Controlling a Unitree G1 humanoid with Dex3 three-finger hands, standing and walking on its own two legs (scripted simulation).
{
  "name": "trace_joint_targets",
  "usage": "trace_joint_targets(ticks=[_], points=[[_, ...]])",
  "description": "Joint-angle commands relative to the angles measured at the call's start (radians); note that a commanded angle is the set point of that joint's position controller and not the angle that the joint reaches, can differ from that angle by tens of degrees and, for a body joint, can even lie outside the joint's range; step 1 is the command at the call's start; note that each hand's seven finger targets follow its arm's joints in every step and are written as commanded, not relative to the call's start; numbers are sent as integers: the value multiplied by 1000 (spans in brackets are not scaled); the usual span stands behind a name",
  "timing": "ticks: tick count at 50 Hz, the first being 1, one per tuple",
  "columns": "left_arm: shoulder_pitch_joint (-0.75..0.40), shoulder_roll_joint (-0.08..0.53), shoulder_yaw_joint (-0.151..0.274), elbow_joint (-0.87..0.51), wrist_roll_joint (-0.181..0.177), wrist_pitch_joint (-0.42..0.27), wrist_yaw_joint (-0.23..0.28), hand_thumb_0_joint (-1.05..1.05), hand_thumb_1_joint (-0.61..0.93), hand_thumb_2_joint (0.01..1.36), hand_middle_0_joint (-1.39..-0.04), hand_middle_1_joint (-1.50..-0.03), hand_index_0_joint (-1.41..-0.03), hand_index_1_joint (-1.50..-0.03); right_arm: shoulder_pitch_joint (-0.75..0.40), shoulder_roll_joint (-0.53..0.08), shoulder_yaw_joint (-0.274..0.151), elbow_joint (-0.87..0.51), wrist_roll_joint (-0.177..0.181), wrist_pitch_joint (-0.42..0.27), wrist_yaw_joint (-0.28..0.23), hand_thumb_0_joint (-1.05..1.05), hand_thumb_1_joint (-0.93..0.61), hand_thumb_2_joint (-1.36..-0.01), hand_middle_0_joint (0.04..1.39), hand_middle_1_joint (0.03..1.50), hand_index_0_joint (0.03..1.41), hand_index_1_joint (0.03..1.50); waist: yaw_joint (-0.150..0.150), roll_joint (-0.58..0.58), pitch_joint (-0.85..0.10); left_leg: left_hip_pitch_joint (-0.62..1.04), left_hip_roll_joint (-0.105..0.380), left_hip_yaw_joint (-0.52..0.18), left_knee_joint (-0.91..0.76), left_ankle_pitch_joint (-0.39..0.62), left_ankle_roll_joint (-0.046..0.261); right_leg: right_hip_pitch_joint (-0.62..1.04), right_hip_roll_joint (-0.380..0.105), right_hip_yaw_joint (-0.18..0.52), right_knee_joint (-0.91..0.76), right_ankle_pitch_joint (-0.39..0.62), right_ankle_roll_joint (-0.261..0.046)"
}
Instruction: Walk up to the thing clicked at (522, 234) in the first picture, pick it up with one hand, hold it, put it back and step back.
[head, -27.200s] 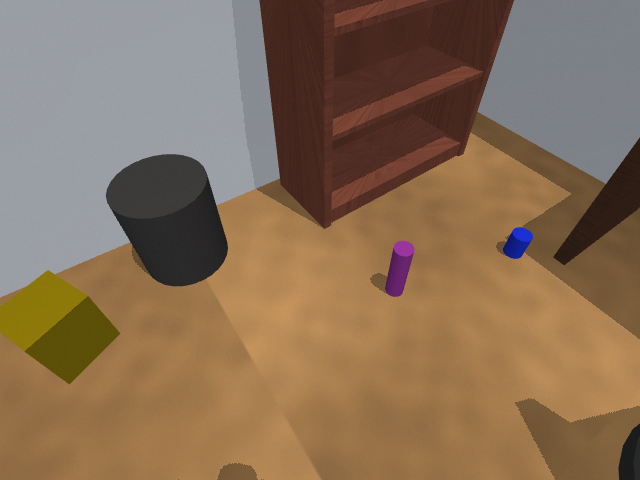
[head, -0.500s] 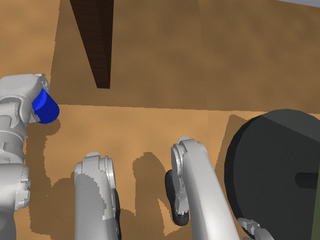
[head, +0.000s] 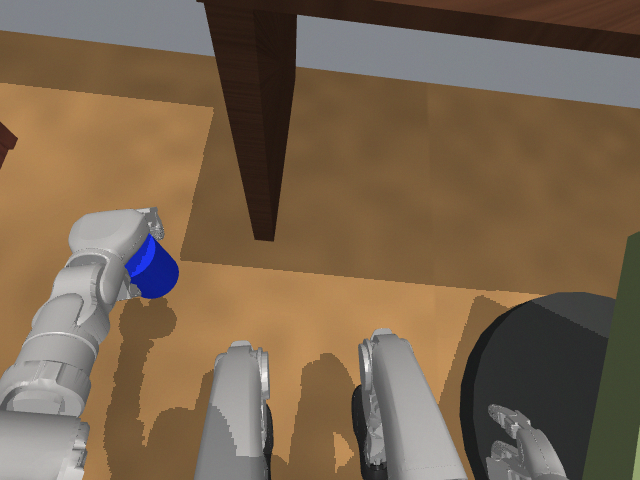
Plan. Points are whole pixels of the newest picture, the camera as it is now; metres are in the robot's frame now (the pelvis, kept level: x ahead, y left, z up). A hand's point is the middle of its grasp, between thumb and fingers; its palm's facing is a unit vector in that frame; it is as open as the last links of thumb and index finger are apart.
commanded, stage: lift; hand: left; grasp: from above
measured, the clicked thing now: (141, 264) +0.41 +0.26 -0.15
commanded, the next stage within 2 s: hold in 0.84 s
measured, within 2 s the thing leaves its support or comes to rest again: neither
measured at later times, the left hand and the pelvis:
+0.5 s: hand (96, 247) +0.36 +0.22 +0.06, palm faces -0.48 -0.07 -0.87, open 10.5 cm; pelvis +0.03 -0.01 +0.15, yaw +1 degrees
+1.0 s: hand (71, 200) +0.38 +0.21 +0.13, palm faces -0.47 -0.09 -0.88, open 10.5 cm; pelvis +0.07 -0.01 +0.21, yaw +1 degrees
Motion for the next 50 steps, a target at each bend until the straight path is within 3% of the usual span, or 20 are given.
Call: trace_joint_targets(ticks=[1, 7, 8, 9, 10, 11, 13, 15, 17, 20, 22, 24, 27, 29, 38, 41, 43, 46, 48, 50], points=[[-293, 248, 91, -238, -26, -1, 53, 0, 574, 1178, -925, -1052, -935, -1043, 127, -172, -74, -40, 13, -23, -31, 0, -901, -900, 200, 300, 200, 300, 3, 149, -567, 598, 0, 5, -378, 202, 12, 395, 36, -23, -293, 184, -55], [-200, 162, 44, -236, -33, 12, 73, 0, 567, 1178, -910, -1076, -922, -1065, 114, -145, -67, -31, 25, -39, -57, 0, -902, -901, 200, 300, 200, 300, 11, 84, -450, 695, -1, 16, -526, 168, 9, 557, 41, -2, -459, 164, -53], [-241, 162, 35, -275, -31, 11, 80, 0, 572, 1180, -909, -1078, -922, -1066, 108, -143, -69, -30, 28, -43, -62, 0, -901, -900, 200, 300, 200, 300, 9, 93, -464, 732, 0, 18, -550, 174, 8, 591, 45, 3, -485, 169, -54], [-203, 153, 39, -202, -22, 20, 87, 0, 558, 1160, -896, -1083, -914, -1067, 115, -143, -67, -17, 27, -47, -66, 0, -903, -901, 200, 300, 200, 300, 2, 78, -411, 735, 2, 14, -570, 181, 5, 594, 44, 4, -501, 174, -54], [-226, 161, 43, -234, -26, 18, 94, 0, 550, 1147, -889, -1063, -905, -1048, 110, -144, -68, -11, 28, -52, -71, 0, -902, -901, 200, 300, 200, 300, 17, 95, -419, 768, 5, 7, -597, 198, 1, 617, 44, 3, -510, 186, -54], [-207, 130, 17, -196, -17, 22, 101, 0, 548, 1144, -887, -1074, -904, -1058, 114, -136, -64, -8, 29, -56, -74, 0, -904, -902, 200, 300, 200, 300, 10, 81, -386, 777, 3, 14, -610, 209, 2, 630, 46, 7, -535, 194, -55], [-247, 148, 28, -212, -11, 19, 120, 0, 533, 1102, -857, -1074, -885, -1047, 122, -136, -65, 3, 28, -66, -82, 0, -904, -901, 200, 300, 200, 300, 19, 96, -393, 825, 5, 9, -653, 238, -3, 681, 47, 12, -571, 216, -57], [-224, 109, 1, -177, -13, 25, 134, 0, 510, 1075, -840, -1065, -868, -1037, 123, -128, -60, 6, 30, -74, -85, 0, -905, -903, 200, 300, 200, 300, 18, 60, -347, 840, -2, 17, -695, 224, 3, 736, 48, 21, -633, 211, -55], [-202, 114, 10, -151, -11, 33, 147, 0, 486, 1055, -815, -1064, -847, -1032, 125, -131, -62, 6, 31, -79, -87, 0, -905, -903, 200, 300, 200, 300, 29, 43, -336, 868, -9, 29, -732, 232, 5, 800, 49, 30, -683, 217, -53], [-195, 66, -27, -100, -11, 48, 155, 0, 472, 1073, -819, -1069, -845, -1044, 128, -127, -58, 14, 26, -86, -89, 0, -908, -904, 200, 300, 200, 300, 21, 33, -288, 917, -10, 38, -789, 257, 5, 843, 50, 28, -739, 243, -50], [-206, 101, -2, -95, -8, 51, 164, 0, 479, 1075, -831, -1052, -851, -1033, 127, -132, -66, 21, 24, -91, -91, 0, -907, -904, 200, 300, 200, 300, 41, 57, -287, 968, -8, 42, -825, 272, 0, 872, 49, 26, -768, 255, -50], [-227, 60, -32, -121, -18, 54, 168, 0, 492, 1087, -837, -1059, -859, -1038, 129, -125, -66, 17, 25, -91, -89, 0, -906, -904, 200, 300, 200, 300, 34, 32, -291, 1001, -11, 48, -846, 301, 3, 923, 48, 34, -810, 280, -49], [-198, 46, -38, -113, -27, 62, 167, 0, 478, 1092, -850, -1034, -862, -1023, 132, -127, -66, 19, 23, -94, -88, 0, -906, -904, 200, 300, 200, 300, 42, 39, -268, 1048, -13, 54, -891, 333, 1, 966, 45, 35, -852, 311, -48], [-203, 83, -19, -127, -21, 62, 170, 0, 488, 1053, -839, -1025, -860, -1005, 129, -135, -72, 12, 24, -93, -89, 0, -904, -902, 200, 300, 200, 300, 56, 45, -275, 1099, -10, 52, -922, 361, -3, 1000, 46, 32, -873, 329, -49], [-149, 43, -39, -134, -25, 76, 172, 0, 490, 1092, -855, -1026, -871, -1012, 124, -128, -75, 17, 27, -80, -84, 0, -903, -900, 200, 300, 200, 300, 62, 8, -236, 1214, -17, 64, -1015, 467, -4, 1137, 41, 44, -986, 430, -42], [-172, 28, -55, -135, -22, 78, 164, 0, 507, 1092, -858, -1046, -881, -1024, 127, -132, -77, 21, 30, -74, -83, 0, -903, -900, 200, 300, 200, 300, 48, 3, -228, 1251, -17, 71, -1035, 514, -3, 1161, 38, 47, -1008, 480, -40], [-159, 46, -41, -131, -21, 78, 162, 0, 506, 1082, -846, -1053, -875, -1024, 123, -131, -82, 19, 29, -72, -82, 0, -903, -899, 200, 300, 200, 300, 64, 6, -214, 1268, -19, 66, -1060, 525, -7, 1187, 41, 43, -1026, 480, -41], [-133, 17, -57, -131, -22, 76, 153, 0, 549, 1118, -885, -1057, -910, -1033, 113, -128, -85, 15, 31, -70, -78, 0, -901, -899, 200, 300, 200, 300, 65, 13, -209, 1301, -21, 73, -1085, 552, -10, 1205, 41, 44, -1045, 502, -43], [-145, 5, -68, -139, -21, 76, 146, 0, 543, 1070, -868, -1018, -896, -991, 112, -129, -85, 14, 31, -67, -77, 0, -899, -896, 200, 300, 200, 300, 58, 2, -203, 1319, -19, 72, -1092, 583, -10, 1221, 43, 44, -1057, 532, -41], [-151, 33, -52, -156, -16, 75, 144, 0, 535, 1047, -869, -979, -893, -956, 103, -131, -87, 12, 31, -64, -77, 0, -898, -896, 200, 300, 200, 300, 65, -2, -212, 1336, -22, 75, -1104, 612, -9, 1254, 43, 44, -1066, 566, -39]])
